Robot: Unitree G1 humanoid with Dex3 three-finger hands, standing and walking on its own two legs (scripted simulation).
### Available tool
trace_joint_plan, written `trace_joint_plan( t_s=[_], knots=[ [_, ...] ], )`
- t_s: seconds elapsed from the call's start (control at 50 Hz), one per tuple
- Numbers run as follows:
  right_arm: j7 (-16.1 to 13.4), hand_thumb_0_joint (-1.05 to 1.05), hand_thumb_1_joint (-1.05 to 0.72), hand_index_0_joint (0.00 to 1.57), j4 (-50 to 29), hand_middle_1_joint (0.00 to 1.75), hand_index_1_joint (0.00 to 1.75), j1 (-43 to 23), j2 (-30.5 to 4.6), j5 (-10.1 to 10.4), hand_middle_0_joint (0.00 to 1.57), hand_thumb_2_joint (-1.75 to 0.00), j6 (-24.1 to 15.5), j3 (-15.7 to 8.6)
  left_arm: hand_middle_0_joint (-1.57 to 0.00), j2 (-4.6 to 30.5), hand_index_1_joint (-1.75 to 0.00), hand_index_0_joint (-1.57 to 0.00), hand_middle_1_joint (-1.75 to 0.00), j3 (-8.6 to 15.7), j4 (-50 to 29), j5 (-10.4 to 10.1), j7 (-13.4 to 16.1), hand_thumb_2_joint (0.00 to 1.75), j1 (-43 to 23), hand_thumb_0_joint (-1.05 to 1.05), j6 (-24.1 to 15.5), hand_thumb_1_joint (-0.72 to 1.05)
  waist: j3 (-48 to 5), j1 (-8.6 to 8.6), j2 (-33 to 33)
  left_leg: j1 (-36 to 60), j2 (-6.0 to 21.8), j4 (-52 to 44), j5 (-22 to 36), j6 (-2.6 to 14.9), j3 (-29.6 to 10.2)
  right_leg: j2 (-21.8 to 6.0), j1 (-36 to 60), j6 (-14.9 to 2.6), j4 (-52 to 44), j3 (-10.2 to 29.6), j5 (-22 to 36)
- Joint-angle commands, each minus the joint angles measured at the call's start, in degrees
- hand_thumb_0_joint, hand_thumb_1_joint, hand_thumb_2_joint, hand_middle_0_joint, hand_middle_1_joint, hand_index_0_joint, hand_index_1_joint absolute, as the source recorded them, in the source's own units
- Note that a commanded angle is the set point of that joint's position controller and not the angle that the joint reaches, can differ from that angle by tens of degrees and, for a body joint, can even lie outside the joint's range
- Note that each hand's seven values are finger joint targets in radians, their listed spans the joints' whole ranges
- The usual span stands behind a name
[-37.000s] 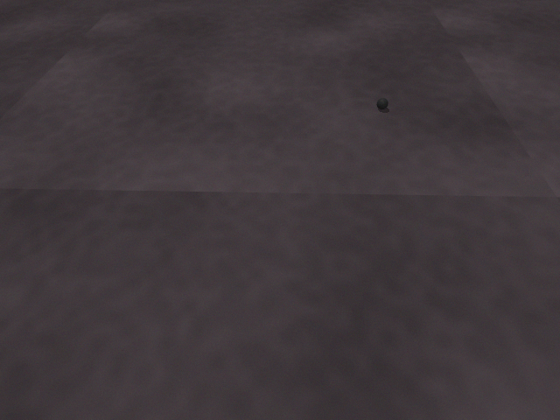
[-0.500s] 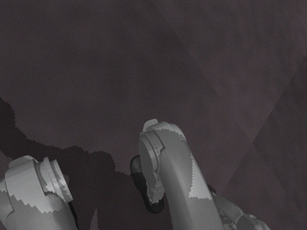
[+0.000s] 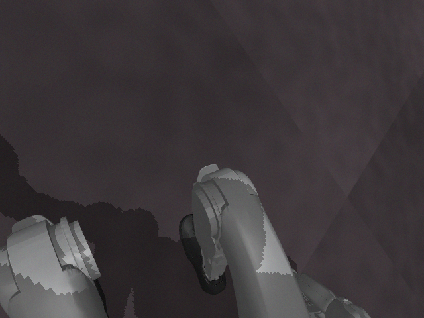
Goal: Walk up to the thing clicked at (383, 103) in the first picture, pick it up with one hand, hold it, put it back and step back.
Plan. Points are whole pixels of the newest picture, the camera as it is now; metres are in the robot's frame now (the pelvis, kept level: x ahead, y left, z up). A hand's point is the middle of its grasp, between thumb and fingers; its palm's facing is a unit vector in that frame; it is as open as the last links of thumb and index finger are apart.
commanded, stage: open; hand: left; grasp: from above
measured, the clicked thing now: out of the picture +0.42 +0.34 -0.26
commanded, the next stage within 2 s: withdraw in 0.04 s
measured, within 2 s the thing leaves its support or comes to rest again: rests again in 1.00 s
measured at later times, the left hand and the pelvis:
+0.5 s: hand out of the picture +0.44 +0.35 -0.16, palm faces -0.28 -0.11 -0.95, open 14.1 cm; pelvis +0.01 +0.00 +0.01, yaw +2 degrees
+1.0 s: hand out of the picture +0.39 +0.34 -0.09, palm faces -0.50 -0.13 -0.85, open 14.0 cm; pelvis -0.02 -0.02 +0.05, yaw +8 degrees
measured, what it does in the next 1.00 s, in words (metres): rises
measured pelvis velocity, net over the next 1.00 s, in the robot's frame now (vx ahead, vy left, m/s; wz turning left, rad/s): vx -0.02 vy -0.02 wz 0.14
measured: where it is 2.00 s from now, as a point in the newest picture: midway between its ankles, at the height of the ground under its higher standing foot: (156, 295)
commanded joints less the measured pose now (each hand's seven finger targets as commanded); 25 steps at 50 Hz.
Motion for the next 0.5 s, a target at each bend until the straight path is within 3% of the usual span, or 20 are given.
trace_joint_plan(
  t_s=[0.0,0.1,0.12,0.18,0.2,0.22,0.26,0.3,0.36,0.4,0.42,0.44,0.48],
  knots=[
    [-0.39,0.0,-0.89,0.2,0.52,0.3,0.3,10.35,-18.69,0.02,0.2,-0.9,-0.57,-5.11,-0.07,12.83,-1.02,-0.08,-1.03,0.61,-4.83,-0.52,2.12,0.97,-12.92,0.0,0.27,-0.49,-34.59,-2.92,28.43,27.67,1.28,-15.12,11.52,0.92,7.4,1.4,17.9,-4.95,-10.84,-8.78,14.64],
    [-0.8,0.0,-0.89,0.2,0.32,0.3,0.3,9.69,-19.06,0.07,0.2,-0.9,-0.24,-5.6,-0.06,13.3,-1.03,-0.08,-1.04,1.06,-5.79,-0.71,1.83,0.95,-12.79,0.0,-0.09,-0.48,-36.14,-2.25,30.14,28.59,1.29,-16.43,10.94,0.57,7.02,1.47,17.99,-5.32,-10.79,-8.84,13.89],
    [-0.69,0.0,-0.89,0.2,-0.15,0.3,0.3,8.67,-19.04,0.24,0.2,-0.9,-0.37,-5.74,-0.06,11.61,-1.03,-0.08,-1.05,-0.98,-4.98,-0.65,1.45,0.93,-13.33,0.0,-0.13,-0.47,-34.28,-2.7,30.09,27.65,1.36,-16.12,9.66,0.63,7.08,1.34,16.89,-5.4,-10.29,-8.56,12.82],
    [-0.68,0.0,-0.9,0.2,0.2,0.3,0.3,10.38,-19.0,0.13,0.2,-0.9,-0.11,-5.62,-0.07,15.15,-1.0,-0.08,-1.01,2.12,-10.74,-0.82,1.97,0.97,-14.45,0.0,-0.47,-0.5,-39.4,-1.59,31.89,30.24,1.21,-16.27,12.87,0.54,7.25,1.33,19.77,-5.3,-10.76,-8.58,15.68],
    [-0.81,0.0,-0.9,0.2,-0.29,0.3,0.3,9.76,-19.13,0.34,0.2,-0.9,-0.07,-6.42,-0.07,14.18,-1.0,-0.08,-1.01,1.57,-12.69,-0.7,1.85,0.97,-13.76,0.0,-0.43,-0.51,-40.76,-0.84,33.95,31.85,1.26,-16.48,13.52,0.31,7.49,1.4,19.39,-5.54,-10.5,-8.5,16.03],
    [-0.56,0.0,-0.9,0.2,0.11,0.3,0.3,8.92,-18.4,0.42,0.2,-0.9,-0.07,-6.53,-0.07,12.56,-1.0,-0.07,-1.01,0.33,-10.04,-0.28,1.4,0.98,-11.7,0.0,0.18,-0.51,-38.8,-1.14,32.47,30.05,1.45,-15.58,13.22,0.5,7.97,1.5,19.1,-5.46,-10.44,-8.03,16.13],
    [-0.28,0.0,-0.9,0.2,0.64,0.3,0.3,10.77,-18.24,0.86,0.2,-0.9,-0.06,-7.51,-0.06,13.55,-0.99,-0.08,-1.0,2.03,-16.06,-0.75,1.19,0.97,-13.56,0.0,0.61,-0.5,-41.91,-0.69,34.26,31.63,1.21,-15.65,14.84,0.39,8.32,1.13,19.2,-5.46,-10.25,-7.98,17.57],
    [-0.07,0.0,-0.9,0.2,0.38,0.3,0.3,10.29,-17.64,1.72,0.2,-0.9,0.18,-9.4,-0.06,13.11,-1.0,-0.07,-1.0,3.77,-23.83,-1.92,0.71,0.99,-12.34,0.0,1.44,-0.52,-48.45,3.16,39.42,36.19,1.04,-17.75,16.9,-0.33,8.6,0.93,18.28,-6.1,-10.11,-7.56,18.12],
    [0.73,0.0,-0.9,0.2,0.85,0.3,0.3,11.67,-16.23,3.39,0.2,-0.9,1.84,-11.7,-0.06,7.76,-1.0,-0.06,-1.0,2.21,-26.59,-2.84,-1.53,0.99,-7.93,0.0,4.66,-0.53,-49.57,4.4,39.31,35.13,0.64,-18.35,18.63,-0.06,10.2,1.02,17.68,-6.26,-11.03,-6.23,19.79],
    [0.8,0.0,-0.9,0.2,1.22,0.3,0.3,12.81,-15.89,5.09,0.2,-0.9,3.22,-13.87,-0.06,7.27,-0.99,-0.07,-0.99,3.13,-32.31,-4.23,-3.63,0.99,-7.89,0.0,6.58,-0.52,-52.88,6.48,38.25,35.17,0.35,-19.81,19.07,0.36,11.0,0.75,18.04,-6.24,-12.6,-5.14,20.06],
    [0.86,0.0,-0.9,0.2,1.07,0.3,0.3,12.76,-15.41,6.18,0.2,-0.9,3.96,-14.56,-0.07,5.76,-0.99,-0.06,-0.99,1.81,-33.64,-5.18,-5.0,0.99,-8.98,0.0,7.39,-0.53,-52.84,6.45,38.36,34.19,0.16,-20.98,17.48,0.5,11.21,0.35,16.88,-6.5,-12.79,-4.78,18.58],
    [0.8,0.0,-0.9,0.2,1.22,0.3,0.3,12.99,-14.82,7.1,0.2,-0.9,4.63,-15.41,-0.07,1.64,-1.0,-0.06,-0.99,-0.56,-33.1,-5.75,-6.88,1.0,-7.36,0.0,8.61,-0.53,-51.65,6.52,36.0,34.34,0.27,-21.68,16.47,0.7,11.28,0.31,15.8,-6.44,-13.85,-4.36,17.67],
    [0.46,0.0,-0.9,0.2,0.86,0.3,0.3,14.85,-14.54,8.91,0.2,-0.9,6.43,-16.91,-0.07,1.36,-1.0,-0.06,-1.0,-1.51,-37.64,-6.8,-10.66,1.01,-10.03,0.0,9.98,-0.53,-53.33,6.5,32.8,33.88,-0.09,-23.58,14.41,1.29,11.61,0.3,17.89,-6.52,-16.28,-3.24,15.89]
  ],
)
